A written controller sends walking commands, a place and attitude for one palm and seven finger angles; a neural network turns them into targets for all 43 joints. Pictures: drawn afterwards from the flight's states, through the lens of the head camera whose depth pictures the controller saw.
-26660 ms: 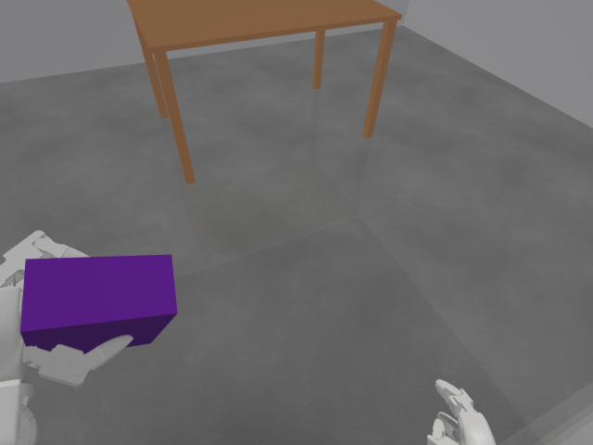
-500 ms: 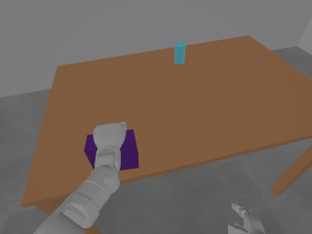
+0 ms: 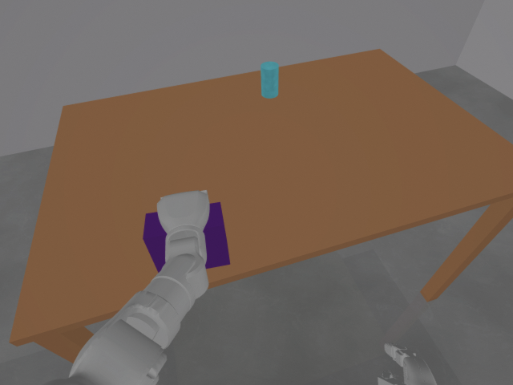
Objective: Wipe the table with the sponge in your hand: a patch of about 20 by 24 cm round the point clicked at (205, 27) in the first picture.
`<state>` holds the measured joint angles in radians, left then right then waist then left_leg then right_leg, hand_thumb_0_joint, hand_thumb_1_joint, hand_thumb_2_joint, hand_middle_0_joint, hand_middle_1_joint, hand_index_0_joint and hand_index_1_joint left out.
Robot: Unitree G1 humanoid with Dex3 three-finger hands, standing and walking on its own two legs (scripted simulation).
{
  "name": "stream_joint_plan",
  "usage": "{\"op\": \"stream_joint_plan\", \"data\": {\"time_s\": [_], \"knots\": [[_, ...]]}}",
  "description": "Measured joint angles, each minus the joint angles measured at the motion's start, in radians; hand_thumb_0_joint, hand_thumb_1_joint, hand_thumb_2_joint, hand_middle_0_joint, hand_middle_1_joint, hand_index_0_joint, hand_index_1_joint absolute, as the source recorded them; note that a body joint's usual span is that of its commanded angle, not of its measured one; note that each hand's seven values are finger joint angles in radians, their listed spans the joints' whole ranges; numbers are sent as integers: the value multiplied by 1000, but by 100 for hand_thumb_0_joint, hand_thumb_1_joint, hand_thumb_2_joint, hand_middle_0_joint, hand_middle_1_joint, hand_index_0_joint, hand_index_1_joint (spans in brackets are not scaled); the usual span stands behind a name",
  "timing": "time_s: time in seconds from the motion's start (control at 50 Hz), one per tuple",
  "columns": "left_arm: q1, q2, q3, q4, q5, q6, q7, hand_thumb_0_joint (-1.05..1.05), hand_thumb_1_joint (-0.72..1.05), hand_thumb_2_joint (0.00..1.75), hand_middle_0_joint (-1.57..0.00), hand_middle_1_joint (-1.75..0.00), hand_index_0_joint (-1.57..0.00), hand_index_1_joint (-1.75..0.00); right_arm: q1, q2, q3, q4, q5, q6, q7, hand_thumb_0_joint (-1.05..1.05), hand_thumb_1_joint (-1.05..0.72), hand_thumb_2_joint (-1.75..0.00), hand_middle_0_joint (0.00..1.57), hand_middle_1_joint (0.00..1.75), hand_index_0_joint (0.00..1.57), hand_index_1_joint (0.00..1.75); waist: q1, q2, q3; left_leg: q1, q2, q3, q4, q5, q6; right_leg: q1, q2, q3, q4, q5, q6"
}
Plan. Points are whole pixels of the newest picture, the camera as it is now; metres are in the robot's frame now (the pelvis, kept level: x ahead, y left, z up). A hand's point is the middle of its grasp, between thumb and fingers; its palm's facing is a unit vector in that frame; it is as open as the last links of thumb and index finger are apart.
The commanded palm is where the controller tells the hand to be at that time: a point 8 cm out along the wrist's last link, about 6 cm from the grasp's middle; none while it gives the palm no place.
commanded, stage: wipe forward along the third lane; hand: left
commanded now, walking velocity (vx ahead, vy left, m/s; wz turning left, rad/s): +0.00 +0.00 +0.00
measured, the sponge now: (191, 246) +0.37 +0.17 -0.03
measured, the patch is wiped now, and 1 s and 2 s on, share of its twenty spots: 0.75 0.85 1.00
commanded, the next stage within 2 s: wipe back along the third lane in 1.38 s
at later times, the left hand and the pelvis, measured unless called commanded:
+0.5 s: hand (193, 208) +0.42 +0.17 +0.02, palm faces -0.10 +0.03 -0.99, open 10.0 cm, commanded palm +0.42 +0.17 +0.05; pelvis -0.03 -0.01 -0.01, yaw -1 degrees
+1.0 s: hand (189, 185) +0.48 +0.19 +0.02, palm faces -0.11 +0.00 -0.99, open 10.0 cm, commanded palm +0.48 +0.20 +0.05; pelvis -0.01 +0.01 -0.01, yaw -2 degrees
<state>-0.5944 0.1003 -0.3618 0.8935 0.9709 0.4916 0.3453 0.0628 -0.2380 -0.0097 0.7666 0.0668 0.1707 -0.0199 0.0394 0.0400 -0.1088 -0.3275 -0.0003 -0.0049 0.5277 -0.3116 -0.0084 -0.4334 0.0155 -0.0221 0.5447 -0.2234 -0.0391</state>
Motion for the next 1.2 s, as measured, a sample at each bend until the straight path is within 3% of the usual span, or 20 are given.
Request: {"op": "stream_joint_plan", "data": {"time_s": [0.18, 0.42, 0.6, 0.98, 1.2], "knots": [[-121, 25, 73, 161, 6, -57, 34, 0, -49, 104, -74, -132, -75, -133, 34, 2, 2, 30, -9, -38, -20, 1, -90, -89, 20, 30, 19, 30, -34, -3, -4, -72, 3, 4, 26, 11, -6, -73, 3, 3, 23, 15, -6], [-246, 116, 167, 296, 0, -99, 59, 0, -50, 105, -75, -131, -76, -133, 109, -9, 4, 49, -10, -93, -26, 1, -90, -89, 20, 30, 20, 30, -103, -3, -2, -173, 15, 17, 62, 16, -2, -172, 17, 13, 39, 40, -11], [-322, 172, 212, 368, 0, -123, 63, 1, -51, 105, -75, -131, -77, -133, 153, -28, -2, 59, -12, -133, -18, 1, -90, -89, 20, 30, 20, 30, -139, -2, -5, -230, 21, 24, 78, 14, 2, -225, 23, 20, 41, 49, -10], [-454, 239, 267, 469, 32, -131, 48, 1, -51, 105, -76, -131, -77, -133, 165, -20, 15, 28, -23, -153, 8, 0, -90, -89, 20, 30, 20, 30, -185, -10, -20, -311, 17, 27, 123, -14, 8, -294, 19, 25, 58, 34, 10], [-516, 256, 262, 504, 57, -118, 36, 1, -52, 105, -76, -131, -77, -133, 198, -17, 11, 20, -33, -136, 20, 0, -90, -89, 20, 30, 20, 30, -203, -10, -33, -359, 11, 25, 161, -42, 23, -332, 13, 24, 78, 15, 24]]}}
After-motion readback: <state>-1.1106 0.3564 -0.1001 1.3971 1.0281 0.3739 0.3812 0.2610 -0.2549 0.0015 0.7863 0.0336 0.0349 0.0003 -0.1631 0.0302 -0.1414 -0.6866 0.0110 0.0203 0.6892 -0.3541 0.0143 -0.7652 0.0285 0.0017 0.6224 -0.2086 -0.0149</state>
